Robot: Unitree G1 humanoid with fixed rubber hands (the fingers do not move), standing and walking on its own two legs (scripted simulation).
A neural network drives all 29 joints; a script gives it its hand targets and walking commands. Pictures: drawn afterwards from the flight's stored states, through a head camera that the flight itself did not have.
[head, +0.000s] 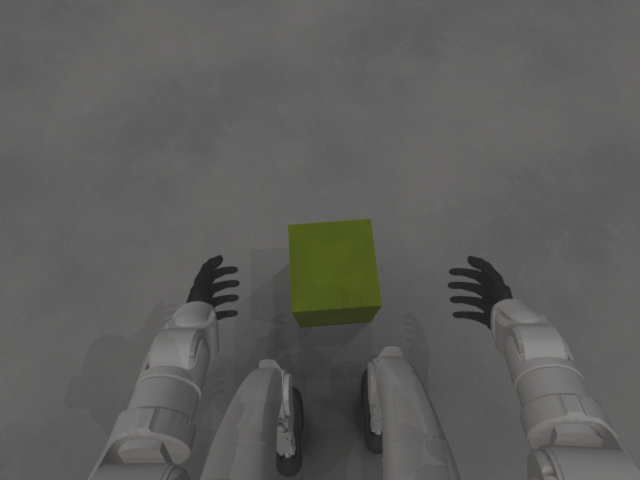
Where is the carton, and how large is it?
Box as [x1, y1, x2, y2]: [288, 219, 381, 326]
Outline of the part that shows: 370,219 288,225 291,307 292,313 300,326 366,322 370,321 378,310 381,304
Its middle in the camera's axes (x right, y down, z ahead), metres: +0.03 +0.11 +1.01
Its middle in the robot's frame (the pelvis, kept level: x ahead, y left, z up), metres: +0.47 -0.01 -0.55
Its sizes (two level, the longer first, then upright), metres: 0.210 0.200 0.250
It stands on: the floor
